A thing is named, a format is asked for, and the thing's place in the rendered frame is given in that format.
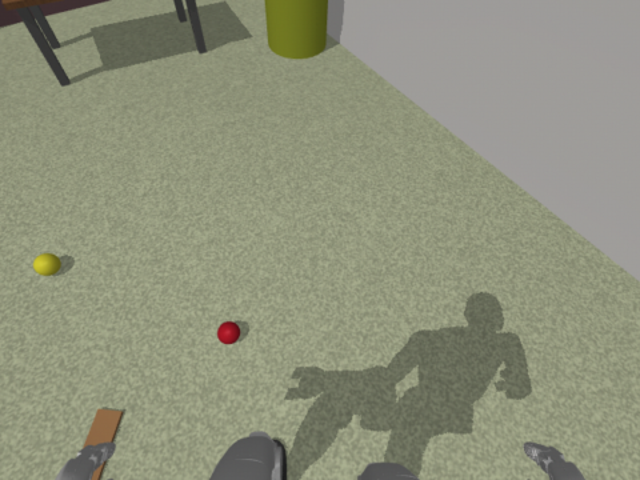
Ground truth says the right robot hand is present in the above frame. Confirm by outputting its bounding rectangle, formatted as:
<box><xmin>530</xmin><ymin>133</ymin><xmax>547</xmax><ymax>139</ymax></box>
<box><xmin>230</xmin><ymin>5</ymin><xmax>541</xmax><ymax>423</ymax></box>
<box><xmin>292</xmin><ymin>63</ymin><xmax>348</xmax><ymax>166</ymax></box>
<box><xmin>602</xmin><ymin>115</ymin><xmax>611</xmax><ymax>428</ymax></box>
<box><xmin>523</xmin><ymin>442</ymin><xmax>585</xmax><ymax>480</ymax></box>

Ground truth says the coffee table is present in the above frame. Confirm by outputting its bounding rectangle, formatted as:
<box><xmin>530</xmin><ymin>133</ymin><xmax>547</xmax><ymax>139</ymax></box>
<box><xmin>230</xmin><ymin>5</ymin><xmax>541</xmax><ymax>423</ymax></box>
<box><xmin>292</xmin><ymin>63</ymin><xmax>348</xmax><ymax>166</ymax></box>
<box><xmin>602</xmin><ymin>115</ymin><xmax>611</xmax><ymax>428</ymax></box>
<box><xmin>2</xmin><ymin>0</ymin><xmax>207</xmax><ymax>86</ymax></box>

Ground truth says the left robot hand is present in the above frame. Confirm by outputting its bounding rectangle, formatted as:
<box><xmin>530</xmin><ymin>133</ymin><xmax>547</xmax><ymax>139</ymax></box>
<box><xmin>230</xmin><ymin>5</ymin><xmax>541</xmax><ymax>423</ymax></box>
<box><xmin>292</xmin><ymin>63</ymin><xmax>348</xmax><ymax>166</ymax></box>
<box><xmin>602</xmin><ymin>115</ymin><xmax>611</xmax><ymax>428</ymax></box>
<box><xmin>55</xmin><ymin>442</ymin><xmax>116</xmax><ymax>480</ymax></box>

